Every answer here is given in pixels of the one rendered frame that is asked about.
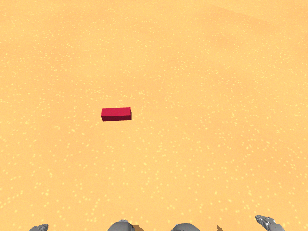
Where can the right robot hand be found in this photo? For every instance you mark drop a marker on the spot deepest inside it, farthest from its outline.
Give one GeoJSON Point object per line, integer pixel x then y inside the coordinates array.
{"type": "Point", "coordinates": [268, 223]}

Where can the carton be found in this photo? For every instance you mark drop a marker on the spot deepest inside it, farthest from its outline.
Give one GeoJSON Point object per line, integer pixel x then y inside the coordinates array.
{"type": "Point", "coordinates": [116, 114]}

